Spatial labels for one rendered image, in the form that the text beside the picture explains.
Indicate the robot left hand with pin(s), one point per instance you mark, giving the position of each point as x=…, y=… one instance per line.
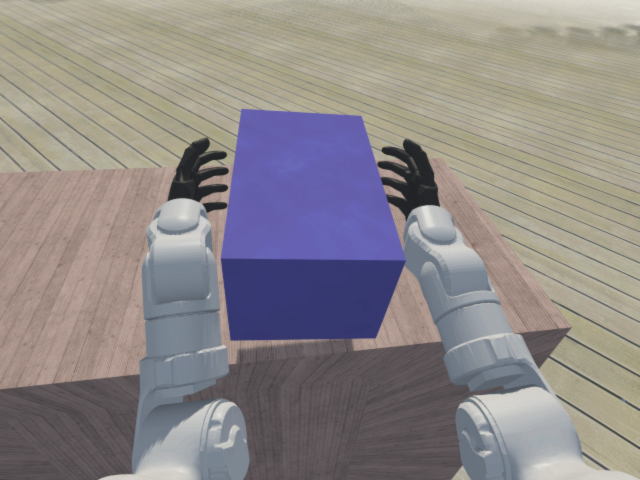
x=188, y=176

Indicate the robot left forearm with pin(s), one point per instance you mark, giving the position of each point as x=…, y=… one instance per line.
x=181, y=303

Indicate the robot right hand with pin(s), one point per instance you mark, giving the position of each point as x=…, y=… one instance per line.
x=420, y=189

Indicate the pedestal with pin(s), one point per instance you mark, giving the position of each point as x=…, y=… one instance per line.
x=72, y=333

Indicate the right robot upper arm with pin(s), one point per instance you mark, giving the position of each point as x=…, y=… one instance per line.
x=521, y=433

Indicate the robot right forearm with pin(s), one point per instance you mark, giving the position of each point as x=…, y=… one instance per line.
x=481, y=349

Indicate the left robot upper arm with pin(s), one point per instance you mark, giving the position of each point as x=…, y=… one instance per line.
x=197, y=440

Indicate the carton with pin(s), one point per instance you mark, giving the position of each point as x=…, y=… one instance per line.
x=310, y=247

